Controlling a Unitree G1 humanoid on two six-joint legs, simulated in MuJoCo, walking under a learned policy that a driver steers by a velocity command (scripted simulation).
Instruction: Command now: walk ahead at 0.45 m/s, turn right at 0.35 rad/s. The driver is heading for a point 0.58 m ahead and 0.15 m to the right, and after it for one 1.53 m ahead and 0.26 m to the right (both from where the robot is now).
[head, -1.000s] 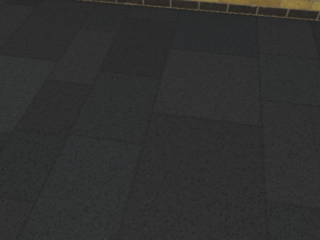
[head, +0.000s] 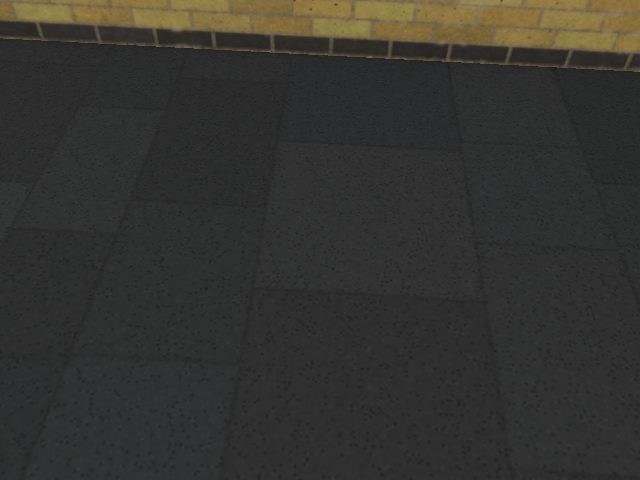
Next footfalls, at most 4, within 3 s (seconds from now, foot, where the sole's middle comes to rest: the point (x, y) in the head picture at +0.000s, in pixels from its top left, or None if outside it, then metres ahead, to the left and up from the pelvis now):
0.18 right None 0.30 -0.14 -0.78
0.66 left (321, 440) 0.61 -0.02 -0.78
1.04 right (435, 477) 0.52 -0.25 -0.78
1.68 right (428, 468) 0.54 -0.24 -0.78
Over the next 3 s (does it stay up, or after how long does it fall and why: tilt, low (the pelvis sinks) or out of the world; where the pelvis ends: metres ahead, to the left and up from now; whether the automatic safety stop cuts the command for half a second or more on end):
stays up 0.69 -0.13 0.00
